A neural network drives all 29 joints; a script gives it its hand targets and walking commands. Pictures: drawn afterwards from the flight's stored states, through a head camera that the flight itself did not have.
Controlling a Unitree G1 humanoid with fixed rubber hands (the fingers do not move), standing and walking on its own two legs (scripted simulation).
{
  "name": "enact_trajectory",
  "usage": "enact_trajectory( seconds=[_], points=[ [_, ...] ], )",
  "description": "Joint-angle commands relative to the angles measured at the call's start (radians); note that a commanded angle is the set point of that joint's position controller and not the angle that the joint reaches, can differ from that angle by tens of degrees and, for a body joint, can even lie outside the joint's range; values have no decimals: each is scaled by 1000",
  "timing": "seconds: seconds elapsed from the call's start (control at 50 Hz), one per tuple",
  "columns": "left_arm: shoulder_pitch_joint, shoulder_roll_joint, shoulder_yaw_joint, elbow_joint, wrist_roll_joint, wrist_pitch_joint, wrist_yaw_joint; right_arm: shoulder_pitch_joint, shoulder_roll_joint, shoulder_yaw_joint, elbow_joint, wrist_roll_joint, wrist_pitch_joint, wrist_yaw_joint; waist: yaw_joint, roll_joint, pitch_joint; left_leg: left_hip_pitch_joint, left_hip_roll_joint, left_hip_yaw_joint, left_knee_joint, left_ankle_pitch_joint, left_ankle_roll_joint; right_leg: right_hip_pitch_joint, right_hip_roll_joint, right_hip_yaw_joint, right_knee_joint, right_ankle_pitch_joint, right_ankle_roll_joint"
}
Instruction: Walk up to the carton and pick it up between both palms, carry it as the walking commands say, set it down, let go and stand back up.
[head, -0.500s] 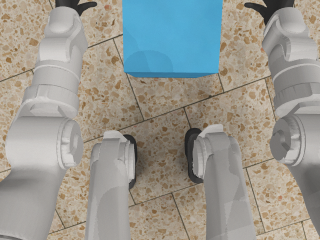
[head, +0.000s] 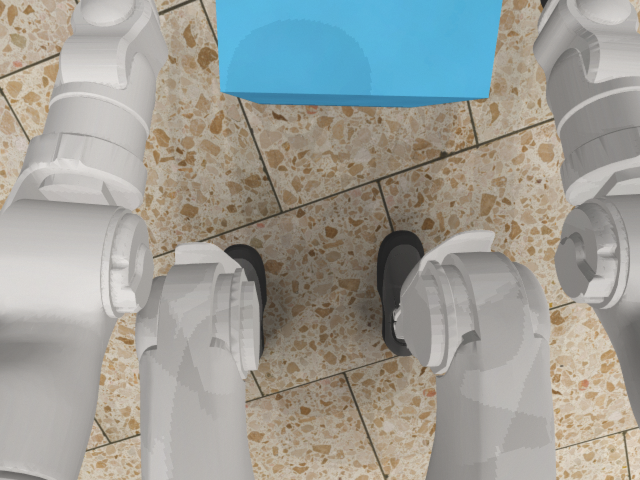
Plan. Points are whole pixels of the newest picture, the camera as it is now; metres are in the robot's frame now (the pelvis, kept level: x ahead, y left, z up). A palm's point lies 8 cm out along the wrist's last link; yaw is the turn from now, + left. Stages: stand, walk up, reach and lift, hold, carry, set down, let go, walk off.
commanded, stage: reach and lift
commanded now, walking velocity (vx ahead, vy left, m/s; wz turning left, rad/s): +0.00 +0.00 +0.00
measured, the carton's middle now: out of the picture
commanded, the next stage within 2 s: none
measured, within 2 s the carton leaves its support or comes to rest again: leaves its support in 1.50 s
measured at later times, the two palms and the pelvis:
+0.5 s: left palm out of the picture +0.55 +0.14 -0.17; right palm out of the picture +0.53 -0.21 -0.17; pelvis -0.01 +0.00 +0.00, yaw +0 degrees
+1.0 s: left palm out of the picture +0.56 +0.11 -0.18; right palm out of the picture +0.54 -0.19 -0.18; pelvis +0.00 +0.00 +0.00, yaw +0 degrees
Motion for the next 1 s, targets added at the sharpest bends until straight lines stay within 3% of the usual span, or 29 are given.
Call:
enact_trajectory(
  seconds=[0.0,0.24,0.58,0.76,0.86,0.98],
  points=[
    [-284,109,-2,-124,-10,-20,3,-256,-158,-16,-90,3,-23,-4,-46,55,-1300,566,17,101,-142,349,8,685,-2,-58,-146,413,13],
    [-256,89,14,-45,9,-18,-3,-256,-128,-4,-43,3,-20,13,-18,19,-1200,512,17,95,-158,312,16,609,-4,-58,-155,357,21],
    [-328,15,-12,-58,24,-25,15,-314,-57,-9,-41,-42,-27,-6,-42,42,-1226,553,-11,98,-166,311,8,635,20,-66,-166,355,19],
    [-339,-93,-35,-67,37,-33,16,-342,72,58,-67,-21,-30,-1,-21,30,-1208,569,-31,104,-169,326,12,652,38,-64,-169,371,24],
    [-395,-293,-61,-82,52,-28,-32,-411,273,104,-92,-22,-24,42,-21,32,-1189,563,-45,104,-165,321,17,652,51,-66,-166,368,20],
    [-542,-813,-105,-114,116,27,-192,-587,799,166,-157,-70,38,200,-15,44,-1128,517,-71,120,-145,293,30,603,79,-83,-138,335,3]
  ],
)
